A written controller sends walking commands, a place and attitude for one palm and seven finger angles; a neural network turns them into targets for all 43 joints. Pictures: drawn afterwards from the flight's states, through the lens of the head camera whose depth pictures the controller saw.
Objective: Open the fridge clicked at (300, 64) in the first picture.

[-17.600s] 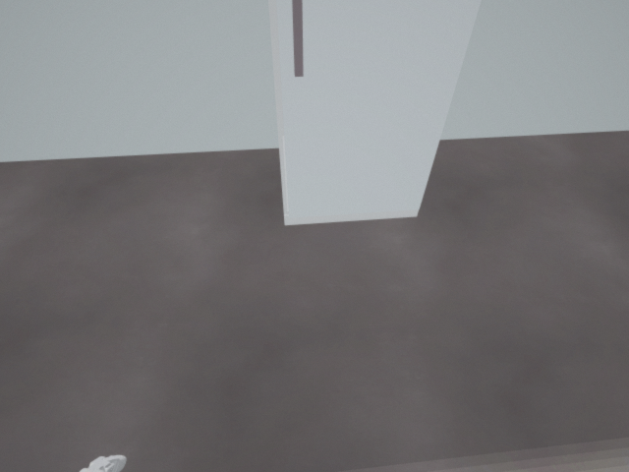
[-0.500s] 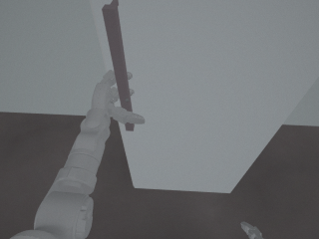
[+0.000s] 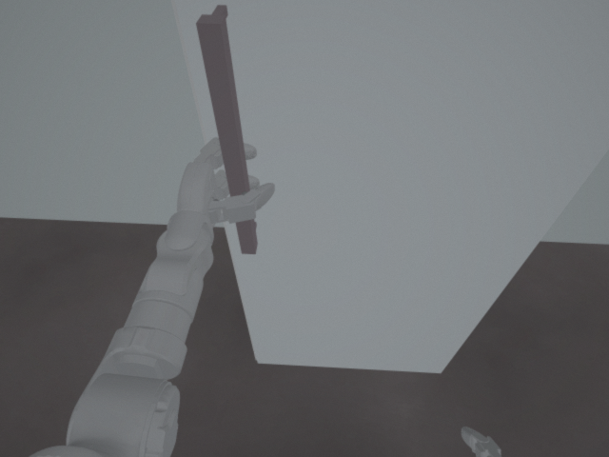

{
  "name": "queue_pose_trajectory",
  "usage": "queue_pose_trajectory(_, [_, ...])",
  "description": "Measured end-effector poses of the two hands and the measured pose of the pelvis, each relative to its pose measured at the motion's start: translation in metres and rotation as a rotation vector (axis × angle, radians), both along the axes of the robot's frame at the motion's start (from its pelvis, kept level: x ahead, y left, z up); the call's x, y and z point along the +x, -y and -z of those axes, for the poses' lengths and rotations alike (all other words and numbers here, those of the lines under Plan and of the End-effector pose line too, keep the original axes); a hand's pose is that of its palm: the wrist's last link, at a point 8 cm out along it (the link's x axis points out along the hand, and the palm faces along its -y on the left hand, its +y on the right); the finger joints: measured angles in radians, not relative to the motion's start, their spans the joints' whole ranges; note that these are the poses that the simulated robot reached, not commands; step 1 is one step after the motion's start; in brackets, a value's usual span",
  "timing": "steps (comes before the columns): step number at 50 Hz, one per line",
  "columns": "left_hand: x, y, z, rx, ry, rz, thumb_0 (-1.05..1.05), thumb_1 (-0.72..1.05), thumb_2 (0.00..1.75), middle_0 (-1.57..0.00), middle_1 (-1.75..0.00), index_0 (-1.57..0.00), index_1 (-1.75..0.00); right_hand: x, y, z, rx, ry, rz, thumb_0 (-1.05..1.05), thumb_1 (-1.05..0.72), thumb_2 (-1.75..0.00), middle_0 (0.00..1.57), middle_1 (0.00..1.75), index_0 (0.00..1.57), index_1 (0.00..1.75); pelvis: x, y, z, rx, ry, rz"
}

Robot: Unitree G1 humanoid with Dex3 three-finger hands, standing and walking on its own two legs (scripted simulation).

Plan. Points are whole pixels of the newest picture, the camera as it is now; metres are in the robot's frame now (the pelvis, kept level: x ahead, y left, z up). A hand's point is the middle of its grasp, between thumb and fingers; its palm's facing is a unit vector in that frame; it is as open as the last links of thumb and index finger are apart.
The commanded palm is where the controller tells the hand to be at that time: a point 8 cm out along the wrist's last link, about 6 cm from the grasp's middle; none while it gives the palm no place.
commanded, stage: grip the handle and tug to test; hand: left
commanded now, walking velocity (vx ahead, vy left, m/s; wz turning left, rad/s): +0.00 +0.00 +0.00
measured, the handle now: (238, 155) +0.48 +0.11 +0.16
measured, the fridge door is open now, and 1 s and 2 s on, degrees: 0 0 23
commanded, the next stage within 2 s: pull the door a little, standing still in 0.90 s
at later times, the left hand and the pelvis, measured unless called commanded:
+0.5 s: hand (248, 193) +0.42 +0.09 +0.14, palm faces -0.03 -1.00 -0.01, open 5.8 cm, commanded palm +0.40 +0.14 +0.14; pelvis +0.00 +0.00 +0.00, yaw +0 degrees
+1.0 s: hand (250, 194) +0.42 +0.08 +0.14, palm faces -0.03 -1.00 -0.01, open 5.9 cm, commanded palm +0.38 +0.14 +0.14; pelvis +0.02 +0.00 +0.00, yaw -1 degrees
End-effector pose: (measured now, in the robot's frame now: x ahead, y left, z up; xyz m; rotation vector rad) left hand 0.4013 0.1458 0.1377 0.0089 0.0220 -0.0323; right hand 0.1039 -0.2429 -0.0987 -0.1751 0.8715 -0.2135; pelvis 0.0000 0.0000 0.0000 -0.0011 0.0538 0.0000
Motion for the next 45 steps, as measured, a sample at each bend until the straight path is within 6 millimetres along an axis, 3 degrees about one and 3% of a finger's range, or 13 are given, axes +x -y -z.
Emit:
queue_pose_trajectory(8, [0.004, 0.003, -0.001, 0.004, -0.007, 0.010, 0.00, 0.66, 0.80, -0.39, -1.35, -0.42, -1.36, 0.008, 0.000, -0.001, -0.003, 0.011, -0.013, 0.01, -0.91, -0.90, 0.20, 0.30, 0.20, 0.30, 0.000, 0.001, 0.000, 0.002, -0.005, -0.002])
queue_pose_trajectory(35, [0.002, 0.006, 0.000, 0.001, 0.002, -0.006, 0.00, 0.68, 0.82, -0.36, -1.38, -0.36, -1.39, -0.007, 0.003, 0.003, 0.008, -0.009, 0.003, 0.01, -0.91, -0.90, 0.20, 0.30, 0.20, 0.30, -0.003, 0.003, 0.001, 0.005, -0.009, 0.004])
queue_pose_trajectory(45, [0.001, 0.007, 0.000, 0.002, 0.005, -0.007, 0.00, 0.71, 0.80, -0.33, -1.40, -0.33, -1.39, 0.007, 0.004, -0.002, 0.014, 0.009, 0.017, 0.01, -0.91, -0.90, 0.20, 0.30, 0.20, 0.30, 0.011, 0.003, -0.001, 0.002, -0.009, 0.017])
